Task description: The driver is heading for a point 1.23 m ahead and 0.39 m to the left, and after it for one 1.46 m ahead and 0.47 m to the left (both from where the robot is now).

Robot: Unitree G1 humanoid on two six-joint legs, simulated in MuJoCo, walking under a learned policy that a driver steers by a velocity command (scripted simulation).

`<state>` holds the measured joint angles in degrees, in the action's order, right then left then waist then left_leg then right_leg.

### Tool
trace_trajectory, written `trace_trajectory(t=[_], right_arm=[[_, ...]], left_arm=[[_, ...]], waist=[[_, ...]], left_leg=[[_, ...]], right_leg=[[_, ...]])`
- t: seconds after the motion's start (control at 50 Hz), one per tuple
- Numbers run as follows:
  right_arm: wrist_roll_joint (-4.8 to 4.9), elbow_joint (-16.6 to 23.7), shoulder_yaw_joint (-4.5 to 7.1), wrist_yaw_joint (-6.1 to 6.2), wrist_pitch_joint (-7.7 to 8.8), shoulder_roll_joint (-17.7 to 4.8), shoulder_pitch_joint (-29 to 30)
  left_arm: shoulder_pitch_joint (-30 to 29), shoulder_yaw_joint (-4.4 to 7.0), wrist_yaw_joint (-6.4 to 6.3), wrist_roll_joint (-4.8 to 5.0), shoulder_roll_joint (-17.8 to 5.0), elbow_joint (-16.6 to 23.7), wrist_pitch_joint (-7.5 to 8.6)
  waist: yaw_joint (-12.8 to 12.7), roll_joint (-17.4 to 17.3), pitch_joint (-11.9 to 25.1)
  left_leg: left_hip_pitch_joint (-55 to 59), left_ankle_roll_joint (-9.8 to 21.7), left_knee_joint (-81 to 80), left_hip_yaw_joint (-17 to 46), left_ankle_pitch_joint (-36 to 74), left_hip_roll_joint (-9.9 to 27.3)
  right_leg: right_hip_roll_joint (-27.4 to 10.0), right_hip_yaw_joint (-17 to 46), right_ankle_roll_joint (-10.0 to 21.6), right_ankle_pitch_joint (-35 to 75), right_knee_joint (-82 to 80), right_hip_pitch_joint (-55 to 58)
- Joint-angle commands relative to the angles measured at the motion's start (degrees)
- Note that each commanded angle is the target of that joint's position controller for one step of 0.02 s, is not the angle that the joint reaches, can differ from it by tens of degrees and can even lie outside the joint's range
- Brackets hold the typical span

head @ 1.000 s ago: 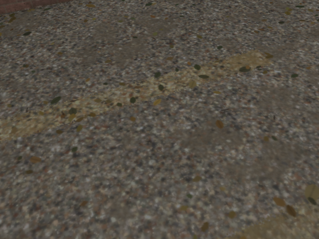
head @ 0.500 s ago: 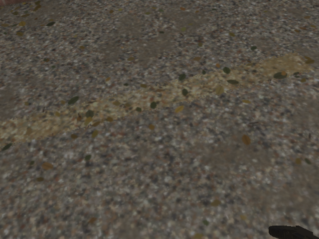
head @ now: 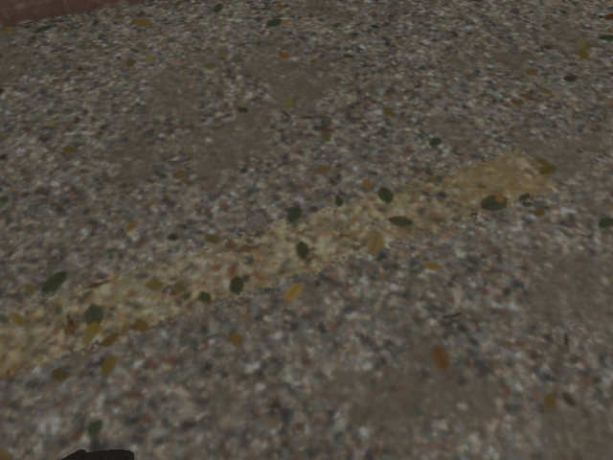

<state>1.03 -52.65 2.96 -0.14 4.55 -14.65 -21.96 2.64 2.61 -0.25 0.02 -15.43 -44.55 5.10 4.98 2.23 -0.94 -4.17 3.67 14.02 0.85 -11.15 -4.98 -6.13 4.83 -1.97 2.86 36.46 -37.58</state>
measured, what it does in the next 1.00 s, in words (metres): walks ahead, turning left: right foot, then left foot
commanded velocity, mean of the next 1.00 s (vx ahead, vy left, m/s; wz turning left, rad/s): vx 0.50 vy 0.00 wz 0.54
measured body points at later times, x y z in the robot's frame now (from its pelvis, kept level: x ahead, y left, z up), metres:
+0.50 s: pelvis +0.26 -0.03 +0.00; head +0.29 -0.02 +0.45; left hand +0.20 +0.26 -0.13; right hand +0.52 -0.22 -0.10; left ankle +0.37 +0.17 -0.69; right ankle +0.22 -0.15 -0.75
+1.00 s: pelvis +0.50 +0.12 +0.00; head +0.51 +0.16 +0.45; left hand +0.54 +0.46 -0.09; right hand +0.70 -0.08 -0.10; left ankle +0.42 +0.17 -0.75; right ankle +0.76 +0.07 -0.69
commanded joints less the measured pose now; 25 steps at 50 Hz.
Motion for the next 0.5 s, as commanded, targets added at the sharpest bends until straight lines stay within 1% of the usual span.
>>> trace_trajectory(t=[0.02,0.04,0.08,0.1,0.12,0.14,0.16,0.18,0.2,0.22,0.24,0.26,0.28,0.3,0.32,0.36,0.4,0.44,0.5], right_arm=[[0.69,2.98,2.28,0.76,0.10,-10.14,-0.78],[0.78,2.92,2.37,1.01,-0.20,-10.08,-1.12],[0.55,3.17,2.85,1.31,-0.76,-10.85,-0.65],[0.37,3.45,2.98,1.31,-1.06,-10.91,-0.17],[0.14,3.85,2.55,1.22,-1.20,-9.50,0.15],[-0.57,5.30,1.32,0.92,-1.09,-6.00,0.92],[-0.03,7.18,-0.23,0.73,-0.17,-0.56,-5.34],[1.23,7.23,0.37,0.77,0.24,-4.22,-5.42],[1.82,7.74,1.77,0.89,0.11,-9.09,-1.15],[1.48,8.25,2.03,1.06,-0.25,-9.11,1.74],[0.87,8.69,2.20,1.05,-0.59,-8.36,3.31],[0.70,9.03,2.45,0.82,-1.16,-7.35,3.33],[0.80,9.30,2.34,0.54,-1.77,-6.07,3.12],[0.85,9.74,2.17,0.34,-2.30,-4.89,3.43],[0.75,10.50,2.11,0.27,-2.72,-4.37,4.17],[0.41,11.99,2.03,0.16,-3.15,-4.08,6.47],[0.35,13.04,1.86,-0.35,-3.04,-3.84,8.78],[0.32,14.18,1.55,-1.17,-2.72,-3.45,12.32],[0.23,16.58,1.13,-2.23,-2.62,-3.06,18.26]], left_arm=[[-6.05,0.48,0.86,0.61,-3.63,4.71,1.29],[-6.54,0.69,1.09,0.76,-4.42,5.08,1.57],[-5.28,1.22,1.36,0.89,-6.15,5.01,2.10],[-2.67,1.66,1.25,0.99,-7.14,4.37,2.36],[3.57,2.68,0.87,0.82,-8.93,2.71,2.60],[13.08,3.69,0.39,-0.23,-11.96,1.35,2.88],[19.34,5.13,0.16,-0.79,-17.11,0.04,2.05],[19.72,4.03,0.50,-0.52,-12.77,-0.08,1.68],[15.99,2.77,0.51,-0.26,-8.32,0.81,1.62],[12.43,2.19,0.52,-0.24,-6.67,1.15,1.44],[9.60,1.71,0.62,-0.26,-4.95,0.88,1.28],[8.09,1.48,0.60,-0.64,-4.26,0.60,1.35],[7.41,1.63,0.61,-0.74,-4.31,0.22,1.50],[7.35,1.86,0.60,-0.65,-4.62,-0.21,1.75],[7.56,2.19,0.54,-0.60,-5.40,-0.70,2.01],[8.26,2.71,0.28,-0.57,-6.64,-1.64,2.16],[8.77,3.06,0.02,-0.59,-7.68,-2.26,1.90],[9.13,3.30,-0.26,-0.41,-8.66,-2.54,1.51],[11.61,3.75,-0.55,0.20,-10.15,-3.48,0.75]], waist=[[-0.68,-5.17,-2.22],[-1.02,-5.65,-1.88],[-2.36,-6.97,-1.03],[-3.90,-7.69,0.03],[-6.88,-7.33,3.44],[-10.98,-3.86,11.76],[-9.51,11.75,20.67],[-9.78,14.33,21.27],[-10.04,8.03,13.03],[-8.85,4.31,8.28],[-7.62,3.12,4.53],[-6.10,4.73,2.69],[-5.44,5.15,1.73],[-5.14,4.61,1.15],[-4.89,3.62,0.62],[-5.00,2.03,-0.28],[-5.52,1.50,-0.65],[-6.68,1.21,-1.46],[-8.74,0.46,-3.30]], left_leg=[[-5.21,8.56,-3.04,11.32,5.64,14.90],[-3.55,8.02,-1.46,12.74,4.62,15.56],[-1.53,7.04,2.07,15.14,5.32,16.70],[-1.66,6.36,4.83,15.71,7.22,16.44],[-3.14,4.93,11.29,14.53,10.99,13.65],[-10.02,2.96,26.18,11.61,6.78,9.60],[-30.87,-1.20,46.30,3.57,-13.91,1.03],[-39.11,-1.44,56.75,7.24,-22.70,3.41],[-41.86,-1.17,59.93,8.15,-18.03,6.10],[-40.59,-1.48,59.36,6.49,-13.16,8.51],[-39.01,-1.84,56.68,6.12,-9.65,10.02],[-36.57,-2.01,54.62,6.17,-7.23,11.64],[-34.54,-2.27,53.67,5.49,-5.84,12.29],[-34.19,-2.55,52.99,4.90,-4.85,12.51],[-34.75,-2.82,51.75,4.87,-3.50,12.79],[-36.71,-3.39,47.25,5.12,-0.05,13.00],[-36.85,-3.48,40.90,4.48,5.42,12.84],[-35.32,-3.16,34.27,2.59,10.40,12.40],[-34.67,-2.30,27.57,-0.29,12.07,11.66]], right_leg=[[2.98,-1.37,-0.44,2.81,-6.17,6.15],[3.12,-0.55,-0.17,1.86,-8.06,7.13],[3.58,-0.46,0.81,-2.59,-9.79,10.62],[3.98,-1.34,1.67,-5.11,-10.83,14.71],[4.12,-2.08,3.37,-6.83,-12.49,23.64],[-3.28,4.28,6.98,-8.39,-10.34,38.84],[-17.14,26.65,14.98,-16.57,-13.19,60.32],[-19.31,37.80,16.63,-26.04,-18.34,60.00],[-16.97,29.31,13.97,-27.11,-19.42,52.90],[-14.45,21.02,12.19,-21.79,-20.31,45.51],[-11.89,15.35,11.49,-16.83,-22.22,39.40],[-10.35,10.98,10.91,-13.76,-23.99,35.18],[-9.37,7.76,10.90,-11.72,-25.71,32.35],[-9.16,5.10,11.44,-9.03,-26.90,31.05],[-9.43,3.09,11.98,-6.62,-27.76,30.54],[-9.87,-0.52,12.78,-2.73,-28.75,31.07],[-9.39,-4.45,12.47,-0.80,-29.18,32.27],[-8.70,-8.32,11.72,-0.13,-29.35,32.76],[-9.57,-11.67,10.96,-0.14,-29.02,35.63]])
